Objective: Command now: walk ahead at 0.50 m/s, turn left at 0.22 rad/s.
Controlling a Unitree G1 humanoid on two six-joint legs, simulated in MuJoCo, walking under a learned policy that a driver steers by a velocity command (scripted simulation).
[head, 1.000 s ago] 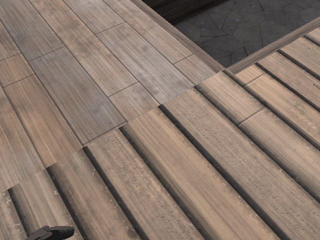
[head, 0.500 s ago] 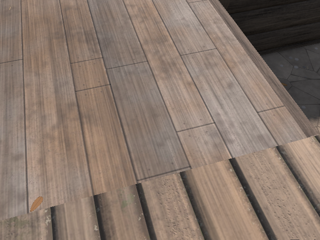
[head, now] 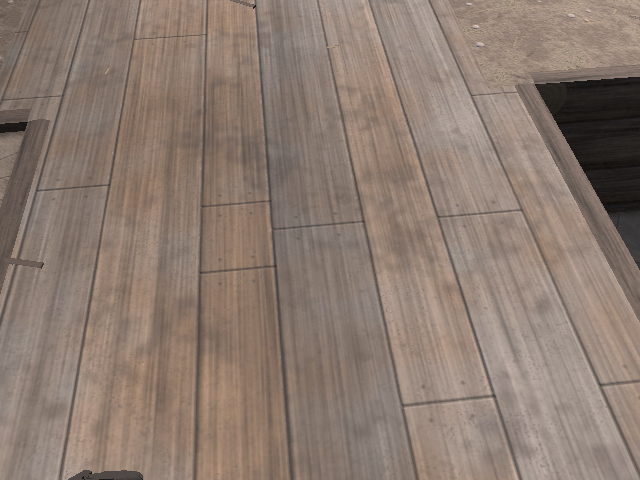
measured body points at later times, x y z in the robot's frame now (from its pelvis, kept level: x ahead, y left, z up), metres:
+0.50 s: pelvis +0.27 +0.04 +0.00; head +0.30 +0.05 +0.45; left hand +0.24 +0.32 -0.13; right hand +0.52 -0.18 -0.06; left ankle +0.37 +0.14 -0.72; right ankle +0.10 -0.11 -0.70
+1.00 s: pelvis +0.54 +0.02 +0.00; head +0.58 +0.01 +0.45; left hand +0.77 +0.25 -0.08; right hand +0.53 -0.27 -0.13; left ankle +0.37 +0.14 -0.72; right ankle +0.67 -0.09 -0.73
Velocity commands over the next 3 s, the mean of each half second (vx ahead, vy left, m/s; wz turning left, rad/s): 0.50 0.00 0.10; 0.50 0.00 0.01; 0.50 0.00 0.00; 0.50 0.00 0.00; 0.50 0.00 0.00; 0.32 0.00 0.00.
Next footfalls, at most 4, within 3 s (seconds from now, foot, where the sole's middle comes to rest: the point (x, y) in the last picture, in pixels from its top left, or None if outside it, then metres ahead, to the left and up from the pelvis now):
0.46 left None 0.41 0.14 -0.76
0.98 right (363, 376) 0.71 -0.09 -0.76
1.52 left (253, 281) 0.99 0.16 -0.76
2.06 right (335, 190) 1.30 -0.06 -0.76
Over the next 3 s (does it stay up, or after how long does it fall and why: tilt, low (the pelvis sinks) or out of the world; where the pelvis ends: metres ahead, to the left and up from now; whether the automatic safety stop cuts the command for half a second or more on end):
stays up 1.58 0.10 0.02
